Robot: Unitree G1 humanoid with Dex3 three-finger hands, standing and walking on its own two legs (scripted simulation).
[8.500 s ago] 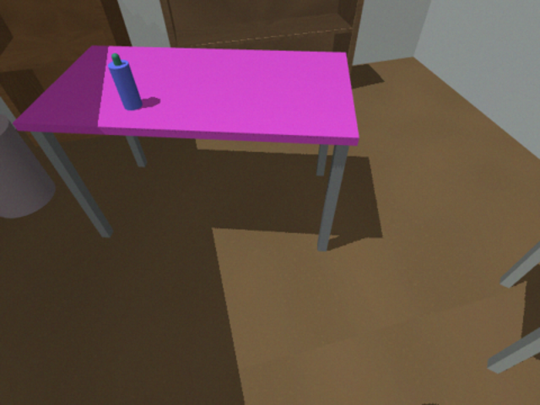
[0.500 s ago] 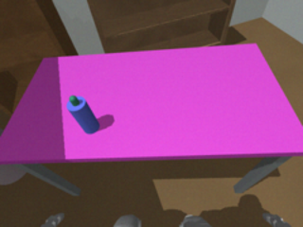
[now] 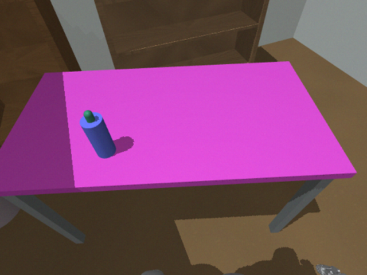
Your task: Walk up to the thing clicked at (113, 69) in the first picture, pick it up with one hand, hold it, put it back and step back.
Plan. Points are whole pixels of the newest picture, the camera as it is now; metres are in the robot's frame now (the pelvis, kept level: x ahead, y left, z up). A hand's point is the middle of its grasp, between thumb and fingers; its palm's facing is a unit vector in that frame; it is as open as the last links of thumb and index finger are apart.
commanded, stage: walk up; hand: left
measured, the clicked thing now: (97, 133) +0.49 +0.26 -0.01
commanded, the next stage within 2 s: stand in 1.44 s
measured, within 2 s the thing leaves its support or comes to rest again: neither
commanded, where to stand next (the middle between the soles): +0.07 +0.04 m, yaw +2 degrees
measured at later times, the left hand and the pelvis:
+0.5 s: hand out of the picture +0.08 +0.28 -0.13, palm faces +0.00 -0.94 -0.34, open 7.4 cm; pelvis +0.00 +0.02 +0.03, yaw +0 degrees
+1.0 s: hand out of the picture +0.10 +0.28 -0.12, palm faces +0.00 -0.94 -0.35, open 7.4 cm; pelvis +0.01 +0.02 +0.03, yaw +1 degrees
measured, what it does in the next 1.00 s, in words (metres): stands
